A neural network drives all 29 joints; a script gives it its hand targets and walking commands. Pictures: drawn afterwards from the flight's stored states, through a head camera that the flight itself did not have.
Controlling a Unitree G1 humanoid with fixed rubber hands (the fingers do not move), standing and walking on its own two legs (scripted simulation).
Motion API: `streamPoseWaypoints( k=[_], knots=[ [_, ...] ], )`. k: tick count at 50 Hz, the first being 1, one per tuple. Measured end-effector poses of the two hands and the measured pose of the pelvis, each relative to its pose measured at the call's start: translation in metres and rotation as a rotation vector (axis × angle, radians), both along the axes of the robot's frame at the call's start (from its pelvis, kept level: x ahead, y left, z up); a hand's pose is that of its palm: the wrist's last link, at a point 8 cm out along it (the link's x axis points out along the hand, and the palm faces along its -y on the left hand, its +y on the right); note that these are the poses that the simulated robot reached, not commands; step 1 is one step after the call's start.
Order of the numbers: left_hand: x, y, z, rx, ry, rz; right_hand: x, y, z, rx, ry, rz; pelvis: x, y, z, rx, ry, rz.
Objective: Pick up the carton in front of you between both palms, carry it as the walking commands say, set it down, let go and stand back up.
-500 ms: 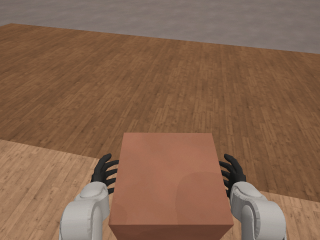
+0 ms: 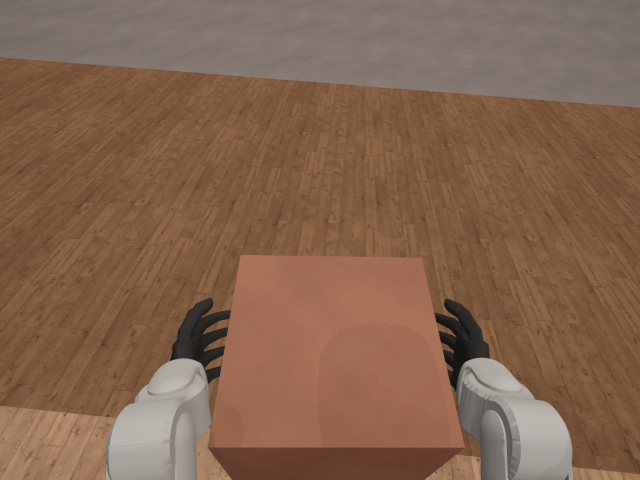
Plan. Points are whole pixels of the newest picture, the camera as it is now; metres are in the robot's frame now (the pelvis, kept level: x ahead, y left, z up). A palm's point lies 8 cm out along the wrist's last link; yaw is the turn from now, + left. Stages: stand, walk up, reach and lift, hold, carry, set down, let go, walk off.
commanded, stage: carry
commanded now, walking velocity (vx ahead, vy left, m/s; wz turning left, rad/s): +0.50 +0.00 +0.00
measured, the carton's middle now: (328, 383) +0.26 +0.00 +0.01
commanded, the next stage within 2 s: none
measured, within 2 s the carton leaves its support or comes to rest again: neither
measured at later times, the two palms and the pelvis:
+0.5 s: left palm (233, 152) +0.63 +0.15 +0.09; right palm (402, 147) +0.66 -0.15 +0.09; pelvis +0.33 -0.04 +0.00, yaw +3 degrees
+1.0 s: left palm (247, 73) +1.01 +0.17 +0.06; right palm (370, 74) +1.00 -0.13 +0.07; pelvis +0.66 +0.03 -0.02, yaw +1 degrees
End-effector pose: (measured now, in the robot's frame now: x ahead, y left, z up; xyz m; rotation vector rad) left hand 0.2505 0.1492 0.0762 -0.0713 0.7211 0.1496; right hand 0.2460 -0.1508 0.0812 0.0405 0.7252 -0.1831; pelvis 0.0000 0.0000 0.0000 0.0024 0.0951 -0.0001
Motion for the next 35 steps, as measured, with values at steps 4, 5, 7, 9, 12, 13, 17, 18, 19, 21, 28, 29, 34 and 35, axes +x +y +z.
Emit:
streamPoseWaypoints(
  k=[4,5,7,9,12,13,17,18,19,21,28,29,34,35],
  knots=[
    [0.055,-0.003,0.012,-0.003,-0.023,-0.018,0.049,-0.003,0.013,-0.003,-0.022,-0.018,0.052,0.001,0.009,-0.012,0.006,0.003],
    [0.069,-0.004,0.016,-0.003,-0.04,-0.015,0.064,-0.004,0.017,-0.002,-0.038,-0.016,0.066,0.0,0.01,-0.013,0.005,0.007],
    [0.098,-0.005,0.023,0.001,-0.073,-0.006,0.096,-0.005,0.023,0.002,-0.073,-0.007,0.095,-0.003,0.009,-0.012,0.003,0.013],
    [0.128,-0.006,0.029,0.014,-0.104,0.007,0.131,-0.006,0.026,0.014,-0.103,0.007,0.127,-0.008,0.006,-0.01,-0.002,0.015],
    [0.18,-0.011,0.031,0.024,-0.145,0.034,0.19,-0.011,0.025,0.029,-0.145,0.031,0.176,-0.018,-0.006,-0.005,-0.016,0.028],
    [0.198,-0.013,0.029,0.024,-0.158,0.047,0.212,-0.013,0.022,0.032,-0.157,0.041,0.193,-0.022,-0.013,0.0,-0.023,0.039],
    [0.262,-0.015,0.014,0.029,-0.101,0.096,0.29,-0.014,0.005,0.032,-0.101,0.096,0.243,-0.033,-0.021,-0.01,-0.021,0.051],
    [0.274,-0.013,0.011,0.032,-0.077,0.111,0.306,-0.012,0.002,0.037,-0.077,0.105,0.254,-0.035,-0.018,-0.01,-0.017,0.052],
    [0.286,-0.011,0.01,0.035,-0.057,0.121,0.322,-0.01,0.0,0.046,-0.057,0.11,0.264,-0.036,-0.015,-0.01,-0.012,0.055],
    [0.311,-0.007,0.009,0.033,-0.034,0.139,0.352,-0.005,-0.001,0.063,-0.034,0.112,0.286,-0.038,-0.009,-0.008,-0.004,0.059],
    [0.429,0.007,0.027,0.023,-0.098,0.133,0.464,0.009,0.015,0.052,-0.098,0.11,0.369,-0.033,-0.002,-0.006,0.005,0.056],
    [0.448,0.009,0.029,0.02,-0.109,0.125,0.481,0.01,0.019,0.04,-0.11,0.11,0.382,-0.03,-0.003,-0.008,0.004,0.056],
    [0.54,0.019,0.024,0.011,-0.127,0.072,0.562,0.019,0.022,0.005,-0.129,0.077,0.458,-0.009,-0.017,-0.03,-0.021,0.043],
    [0.56,0.02,0.023,0.012,-0.141,0.054,0.577,0.02,0.021,0.004,-0.142,0.061,0.475,-0.003,-0.025,-0.045,-0.031,0.03]
  ],
)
